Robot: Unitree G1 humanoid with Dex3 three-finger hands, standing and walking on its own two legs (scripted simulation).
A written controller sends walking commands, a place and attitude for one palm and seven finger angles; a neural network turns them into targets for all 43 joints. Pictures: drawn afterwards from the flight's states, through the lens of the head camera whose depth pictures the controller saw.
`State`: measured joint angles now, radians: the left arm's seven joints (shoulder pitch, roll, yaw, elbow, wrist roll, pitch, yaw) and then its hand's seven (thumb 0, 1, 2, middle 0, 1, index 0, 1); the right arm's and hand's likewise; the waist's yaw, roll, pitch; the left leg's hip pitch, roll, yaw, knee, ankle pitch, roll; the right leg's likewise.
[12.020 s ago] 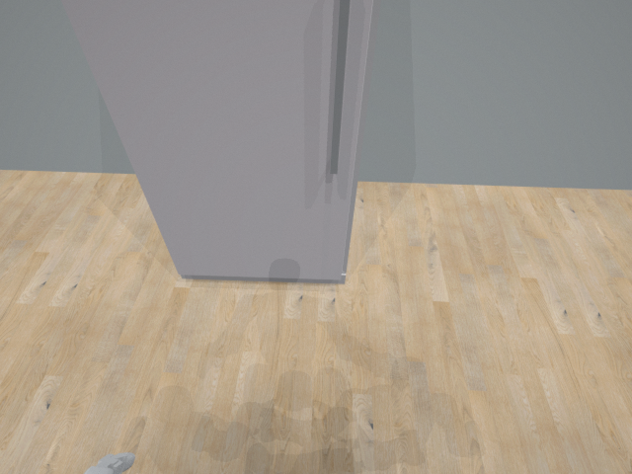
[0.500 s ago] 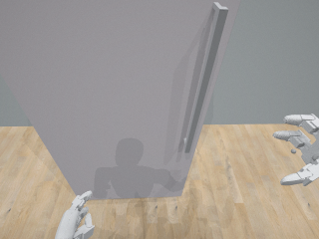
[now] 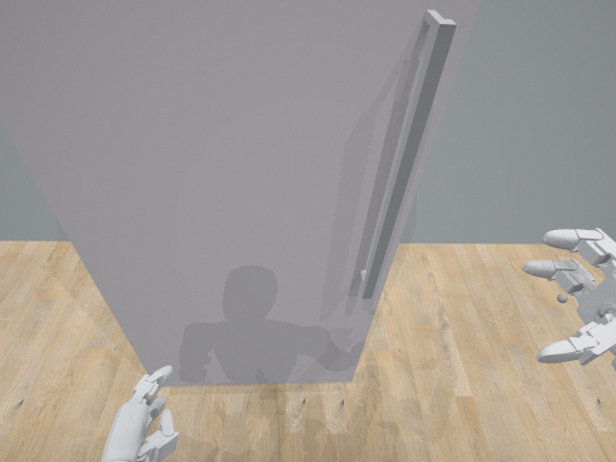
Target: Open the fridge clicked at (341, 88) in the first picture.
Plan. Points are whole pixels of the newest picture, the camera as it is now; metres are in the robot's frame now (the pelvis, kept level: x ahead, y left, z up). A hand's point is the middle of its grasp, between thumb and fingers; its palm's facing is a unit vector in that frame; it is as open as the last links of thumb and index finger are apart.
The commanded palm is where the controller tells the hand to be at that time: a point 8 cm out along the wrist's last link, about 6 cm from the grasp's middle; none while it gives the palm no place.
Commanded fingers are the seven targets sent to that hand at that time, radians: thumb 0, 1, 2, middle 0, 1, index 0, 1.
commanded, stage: move the hooked fingers beside the handle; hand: right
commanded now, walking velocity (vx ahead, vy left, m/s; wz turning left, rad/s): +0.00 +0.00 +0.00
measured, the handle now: (390, 192) +0.48 -0.12 +0.12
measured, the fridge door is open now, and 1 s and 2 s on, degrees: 0 0 0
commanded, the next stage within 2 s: none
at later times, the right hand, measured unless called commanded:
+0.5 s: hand (526, 272) +0.31 -0.25 +0.14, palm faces +0.00 +1.00 -0.03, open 13.9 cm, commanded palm +0.29 -0.30 +0.14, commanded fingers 0.00 0.50 -0.30 0.30 1.20 0.30 1.20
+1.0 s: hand (483, 246) +0.36 -0.21 +0.14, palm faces -0.02 +1.00 -0.01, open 13.9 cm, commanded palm +0.34 -0.26 +0.14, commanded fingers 0.00 0.50 -0.30 0.30 1.20 0.30 1.20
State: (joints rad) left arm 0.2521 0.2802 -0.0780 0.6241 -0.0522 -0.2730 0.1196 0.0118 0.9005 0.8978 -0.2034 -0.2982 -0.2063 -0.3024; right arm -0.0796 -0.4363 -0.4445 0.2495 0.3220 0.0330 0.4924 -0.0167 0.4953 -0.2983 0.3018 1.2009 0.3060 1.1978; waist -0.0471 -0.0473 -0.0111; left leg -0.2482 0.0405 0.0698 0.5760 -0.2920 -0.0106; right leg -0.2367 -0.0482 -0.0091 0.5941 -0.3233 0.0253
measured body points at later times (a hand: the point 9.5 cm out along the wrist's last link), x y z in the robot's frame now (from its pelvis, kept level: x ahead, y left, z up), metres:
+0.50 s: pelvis +0.00 +0.00 +0.00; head -0.01 +0.01 +0.45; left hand +0.16 +0.24 -0.08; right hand +0.31 -0.31 +0.14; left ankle +0.01 +0.13 -0.73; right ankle +0.00 -0.14 -0.73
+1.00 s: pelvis +0.01 +0.00 +0.00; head +0.00 +0.01 +0.45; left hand +0.15 +0.25 -0.09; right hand +0.35 -0.27 +0.14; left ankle +0.01 +0.13 -0.73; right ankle +0.00 -0.14 -0.73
